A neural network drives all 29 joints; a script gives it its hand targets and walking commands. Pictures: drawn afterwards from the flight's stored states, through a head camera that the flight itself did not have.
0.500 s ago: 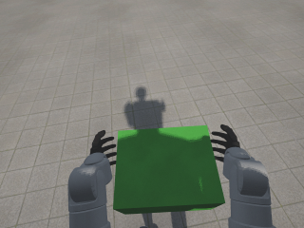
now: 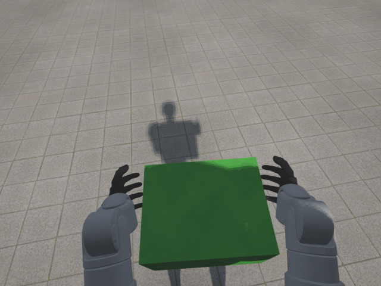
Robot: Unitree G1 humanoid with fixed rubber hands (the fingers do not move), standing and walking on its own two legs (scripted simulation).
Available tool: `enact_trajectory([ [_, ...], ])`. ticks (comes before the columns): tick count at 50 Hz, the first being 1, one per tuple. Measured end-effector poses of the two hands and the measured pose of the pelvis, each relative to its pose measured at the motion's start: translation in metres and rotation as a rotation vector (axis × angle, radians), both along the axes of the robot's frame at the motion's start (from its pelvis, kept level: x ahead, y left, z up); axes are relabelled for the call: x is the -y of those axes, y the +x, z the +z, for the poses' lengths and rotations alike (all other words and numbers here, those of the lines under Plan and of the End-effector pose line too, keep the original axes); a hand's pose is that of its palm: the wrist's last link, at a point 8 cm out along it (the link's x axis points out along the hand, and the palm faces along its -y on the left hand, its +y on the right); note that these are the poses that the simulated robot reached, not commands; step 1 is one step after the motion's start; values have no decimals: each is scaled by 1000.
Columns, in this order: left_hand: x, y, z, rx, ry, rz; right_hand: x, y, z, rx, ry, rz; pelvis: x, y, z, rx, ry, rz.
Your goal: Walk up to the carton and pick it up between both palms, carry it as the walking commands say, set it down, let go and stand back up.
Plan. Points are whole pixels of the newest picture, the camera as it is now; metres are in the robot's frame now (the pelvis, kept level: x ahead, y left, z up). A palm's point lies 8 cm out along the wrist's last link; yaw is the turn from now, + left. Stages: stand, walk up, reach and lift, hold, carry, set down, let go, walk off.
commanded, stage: carry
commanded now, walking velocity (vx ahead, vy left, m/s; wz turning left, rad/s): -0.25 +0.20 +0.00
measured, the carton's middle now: (204, 215) +0.28 +0.02 -0.02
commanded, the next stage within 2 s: none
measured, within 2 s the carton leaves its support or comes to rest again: neither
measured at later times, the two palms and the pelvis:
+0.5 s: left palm out of the picture +0.08 +0.32 +0.07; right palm out of the picture +0.08 +0.00 +0.08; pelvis -0.19 +0.15 +0.00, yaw +0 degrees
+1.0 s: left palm out of the picture -0.09 +0.44 +0.08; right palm out of the picture -0.11 +0.12 +0.08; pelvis -0.38 +0.30 +0.00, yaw +0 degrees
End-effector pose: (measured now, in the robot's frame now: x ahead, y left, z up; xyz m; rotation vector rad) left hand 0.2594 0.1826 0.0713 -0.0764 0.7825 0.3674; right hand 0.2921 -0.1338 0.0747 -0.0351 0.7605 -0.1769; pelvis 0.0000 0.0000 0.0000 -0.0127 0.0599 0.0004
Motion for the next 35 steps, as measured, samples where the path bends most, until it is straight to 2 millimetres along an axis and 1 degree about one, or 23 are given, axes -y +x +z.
enact_trajectory([
  [4, -11, -28, 6, 23, 35, 1, -11, -29, -7, 26, 30, 7, -14, -32, -6, -9, 13, -11],
  [7, -15, -50, 8, -8, 51, -29, -14, -62, -10, -7, 42, -22, -26, -55, 1, 1, 16, -5],
  [12, -25, -79, 16, -9, 61, -98, -24, -110, -4, -7, 59, -98, -54, -93, 8, 8, 42, -10],
  [15, -38, -92, 18, 20, 45, -134, -36, -134, 4, 21, 48, -140, -74, -116, 6, 5, 51, -9],
  [17, -50, -102, 17, 35, 27, -154, -49, -150, 9, 37, 32, -162, -90, -130, 4, 2, 52, -5],
  [20, -79, -122, 9, 52, 0, -167, -78, -173, 11, 54, 2, -171, -118, -153, -2, 3, 45, 5],
  [23, -113, -154, -1, 24, -25, -135, -112, -195, 9, 25, -29, -134, -142, -178, -1, 11, 25, 4],
  [26, -144, -191, -6, -19, -31, -79, -143, -215, 6, -21, -38, -79, -158, -201, 5, 17, -14, -2],
  [28, -161, -212, -5, -16, -34, -42, -161, -226, 7, -19, -36, -48, -168, -217, 5, 22, -24, -3],
  [31, -183, -238, 3, 19, -18, -4, -183, -241, 9, 16, -16, -13, -183, -242, 3, 23, -22, -4],
  [35, -200, -267, 10, 31, 9, 4, -199, -270, 5, 30, 0, 6, -201, -271, -1, 6, -6, -7],
])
